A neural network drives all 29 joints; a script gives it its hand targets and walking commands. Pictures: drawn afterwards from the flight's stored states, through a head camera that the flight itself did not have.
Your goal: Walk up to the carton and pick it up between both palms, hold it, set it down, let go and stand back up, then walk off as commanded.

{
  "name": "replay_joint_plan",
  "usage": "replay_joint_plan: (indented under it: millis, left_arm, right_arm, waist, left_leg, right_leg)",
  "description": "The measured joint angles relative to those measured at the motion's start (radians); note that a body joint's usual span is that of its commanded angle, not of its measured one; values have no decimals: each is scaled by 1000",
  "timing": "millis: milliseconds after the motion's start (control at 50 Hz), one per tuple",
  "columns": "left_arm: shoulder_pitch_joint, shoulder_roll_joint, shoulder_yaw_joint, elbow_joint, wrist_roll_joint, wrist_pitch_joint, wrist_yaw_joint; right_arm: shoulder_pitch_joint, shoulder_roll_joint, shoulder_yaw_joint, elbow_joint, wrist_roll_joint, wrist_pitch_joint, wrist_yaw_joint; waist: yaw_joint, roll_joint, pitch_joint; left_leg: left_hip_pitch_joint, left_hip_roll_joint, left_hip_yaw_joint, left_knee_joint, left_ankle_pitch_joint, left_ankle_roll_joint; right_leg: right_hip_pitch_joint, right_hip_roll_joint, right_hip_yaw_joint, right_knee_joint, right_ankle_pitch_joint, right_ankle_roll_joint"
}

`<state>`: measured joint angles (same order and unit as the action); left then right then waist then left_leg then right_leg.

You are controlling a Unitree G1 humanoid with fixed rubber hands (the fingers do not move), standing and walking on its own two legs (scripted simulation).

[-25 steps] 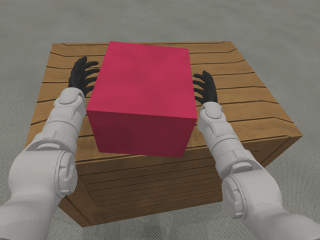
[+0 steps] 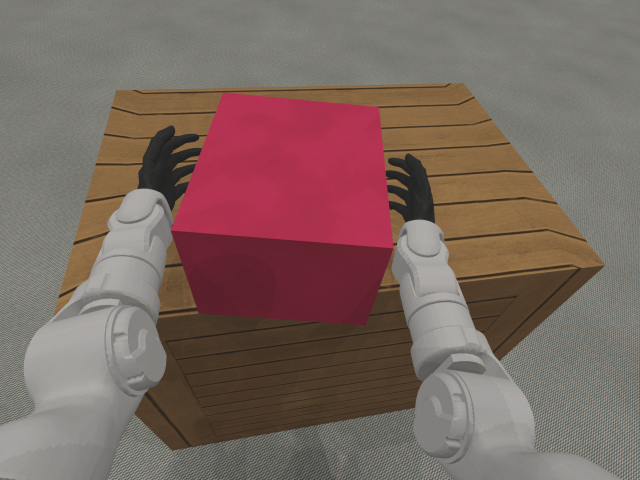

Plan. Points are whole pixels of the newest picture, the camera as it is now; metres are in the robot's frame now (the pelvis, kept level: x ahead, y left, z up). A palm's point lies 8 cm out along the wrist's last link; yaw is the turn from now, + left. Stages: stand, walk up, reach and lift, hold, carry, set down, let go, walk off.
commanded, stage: reach and lift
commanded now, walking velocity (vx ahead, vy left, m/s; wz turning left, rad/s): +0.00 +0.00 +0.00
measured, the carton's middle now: (292, 205) +0.47 +0.00 +0.06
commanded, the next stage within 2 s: none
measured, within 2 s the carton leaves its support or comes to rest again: leaves its support in 0.24 s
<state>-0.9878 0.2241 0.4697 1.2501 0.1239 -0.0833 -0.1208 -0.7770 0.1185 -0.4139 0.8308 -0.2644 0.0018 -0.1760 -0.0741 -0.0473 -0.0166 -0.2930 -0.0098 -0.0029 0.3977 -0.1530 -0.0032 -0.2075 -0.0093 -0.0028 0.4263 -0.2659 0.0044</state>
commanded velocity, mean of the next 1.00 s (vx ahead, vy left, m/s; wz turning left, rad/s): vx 0.00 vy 0.00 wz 0.00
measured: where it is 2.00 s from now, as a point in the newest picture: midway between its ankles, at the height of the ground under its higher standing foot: outside the picture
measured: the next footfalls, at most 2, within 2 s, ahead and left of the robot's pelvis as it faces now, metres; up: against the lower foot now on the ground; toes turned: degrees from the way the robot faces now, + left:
none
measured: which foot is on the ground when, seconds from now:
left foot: down 0.00-1.00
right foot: down 0.00-1.00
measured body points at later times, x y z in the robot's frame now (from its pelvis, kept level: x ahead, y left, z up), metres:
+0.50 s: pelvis -0.01 +0.00 +0.00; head -0.02 +0.02 +0.45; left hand +0.44 +0.18 +0.16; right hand +0.40 -0.15 +0.14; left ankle +0.03 +0.12 -0.74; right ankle -0.03 -0.12 -0.74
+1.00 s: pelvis -0.01 +0.00 +0.00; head -0.08 +0.01 +0.45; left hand +0.41 +0.18 +0.22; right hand +0.38 -0.15 +0.19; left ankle +0.03 +0.12 -0.74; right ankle -0.03 -0.12 -0.74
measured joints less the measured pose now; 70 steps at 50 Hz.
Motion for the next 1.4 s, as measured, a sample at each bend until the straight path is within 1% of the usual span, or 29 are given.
replay_joint_plan:
  millis: [200, 340, 440, 520, 600, 640, 700, 780, 860, 900, 960, 1020, 1060, 1080, 1120, 1140, 1160, 1180, 1220, 1260, 1280, 1320, 1340, 1380, 1400]
  left_arm:
    - [8, 2, -18, -3, 0, 7, 0]
    - [8, 5, -56, -31, 0, -9, 1]
    - [8, -2, -43, -32, 0, -24, 1]
    - [9, -11, -19, -32, 0, -17, -1]
    - [8, -15, 2, -38, 3, 14, -4]
    - [8, -13, -5, -42, 3, 37, -2]
    - [9, -7, -61, -53, 4, 63, 16]
    - [13, -3, -158, -69, 4, 74, 44]
    - [13, -7, -207, -121, 3, 98, 60]
    - [12, -18, -188, -157, 3, 125, 59]
    - [3, -39, -93, -191, 6, 190, 41]
    - [-3, -38, 6, -196, 50, 269, -7]
    - [-3, -35, 35, -196, 83, 324, -29]
    - [-1, -33, 33, -199, 92, 347, -30]
    - [13, -28, -23, -228, 93, 368, -24]
    - [26, -30, -67, -255, 93, 369, -10]
    - [38, -35, -115, -283, 93, 368, 14]
    - [49, -41, -157, -306, 92, 364, 41]
    - [67, -45, -227, -347, 71, 351, 68]
    - [70, -47, -267, -394, 55, 347, 89]
    - [70, -51, -271, -422, 54, 347, 95]
    - [70, -68, -250, -472, 54, 363, 101]
    - [67, -82, -220, -487, 54, 379, 101]
    - [53, -110, -128, -490, 65, 425, 92]
    - [47, -119, -77, -490, 88, 453, 76]
  right_arm:
    - [11, 13, -17, -7, -18, 3, 4]
    - [12, 15, -23, -4, -21, -47, 0]
    - [13, 10, -29, 20, -21, -89, -1]
    - [13, 5, -30, 31, -21, -96, -1]
    - [13, 4, -30, 38, -21, -80, -1]
    - [13, 4, -30, 44, -21, -66, -1]
    - [14, 3, -30, 42, -21, -42, -1]
    - [29, -2, -30, 18, -21, -23, 6]
    - [29, -5, -30, -42, 16, 12, 19]
    - [27, -8, -30, -65, 42, 25, 23]
    - [8, -14, -30, -58, 54, 53, 26]
    - [-13, -14, -30, -29, 55, 110, 31]
    - [-15, -14, -30, -9, 54, 148, 35]
    - [-15, -14, -30, 0, 54, 163, 36]
    - [-14, -13, -30, -6, 55, 180, 37]
    - [-11, -11, -30, -22, 59, 181, 37]
    - [-5, -10, -30, -44, 66, 181, 37]
    - [5, -11, -30, -71, 73, 176, 38]
    - [21, -24, -29, -113, 86, 153, 58]
    - [22, -35, -29, -138, 90, 127, 73]
    - [23, -39, -27, -150, 94, 112, 76]
    - [20, -54, -14, -154, 118, 91, 77]
    - [12, -63, -8, -140, 131, 90, 78]
    - [-21, -78, -6, -79, 145, 109, 78]
    - [-40, -82, -6, -44, 149, 132, 78]
  waist:
    - [8, 0, -12]
    - [10, 0, -36]
    - [14, 0, -39]
    - [25, 0, 12]
    - [38, 0, 67]
    - [42, 0, 79]
    - [47, 0, 80]
    - [49, 0, -14]
    - [50, 0, -87]
    - [50, 0, -98]
    - [49, 0, -63]
    - [44, 0, 3]
    - [42, 0, 43]
    - [42, 0, 61]
    - [42, 0, 101]
    - [42, 0, 111]
    - [44, 0, 106]
    - [47, -1, 82]
    - [51, -1, -1]
    - [51, -1, -79]
    - [51, -1, -104]
    - [51, -1, -133]
    - [51, -1, -130]
    - [47, -1, -102]
    - [44, -2, -80]
  left_leg:
    - [3, 0, 0, 0, 0, 0]
    - [3, 0, 0, 0, 0, 0]
    - [33, 0, 0, -4, 0, 0]
    - [91, 0, 0, -9, 2, 0]
    - [134, 0, 0, -21, 13, 0]
    - [138, 0, 0, -29, 21, 0]
    - [133, 0, 0, -36, 29, 0]
    - [79, 0, 0, -36, 31, 0]
    - [71, 0, 0, -36, 24, 0]
    - [94, 0, 0, -37, 19, 0]
    - [160, 0, 0, -41, 13, 0]
    - [222, 0, 0, -46, 13, 0]
    - [239, 0, 0, -47, 17, 0]
    - [240, 0, 0, -48, 20, 0]
    - [238, 0, 0, -48, 28, 0]
    - [229, 0, 0, -48, 32, 0]
    - [209, 0, 0, -48, 36, 0]
    - [179, 0, 0, -49, 40, 0]
    - [103, 0, 0, -49, 47, 0]
    - [54, 0, 0, -48, 48, 0]
    - [49, 0, 0, -48, 46, 0]
    - [69, 0, 0, -49, 38, 0]
    - [96, 0, 0, -50, 32, 0]
    - [163, 0, 0, -52, 21, 0]
    - [195, 0, 0, -56, 19, 0]
  right_leg:
    - [3, 0, 0, 0, 0, 0]
    - [3, 0, 0, 0, 0, 0]
    - [31, 0, 0, -1, 0, 0]
    - [88, 0, 0, -3, 0, 0]
    - [125, 0, 0, -3, 3, 0]
    - [125, 0, 0, -3, 7, 0]
    - [118, 0, 0, -3, 11, 0]
    - [64, 0, 0, -4, 13, 0]
    - [58, 0, 0, -10, 10, 0]
    - [83, 0, 0, -16, 8, 0]
    - [153, 0, 0, -27, 6, 0]
    - [214, 0, 0, -31, 6, 0]
    - [231, 0, 0, -31, 8, 0]
    - [232, 0, 0, -31, 11, 0]
    - [230, 0, 0, -31, 18, 0]
    - [221, 0, 0, -31, 22, 0]
    - [201, 0, 0, -31, 26, 0]
    - [170, 0, 0, -32, 30, 0]
    - [94, 0, 0, -32, 37, 0]
    - [46, 0, 0, -32, 39, 0]
    - [41, 0, 0, -33, 38, 0]
    - [63, 0, 0, -38, 34, 0]
    - [92, 0, 0, -43, 30, 0]
    - [162, 0, 0, -52, 21, 0]
    - [194, 0, 0, -54, 18, 0]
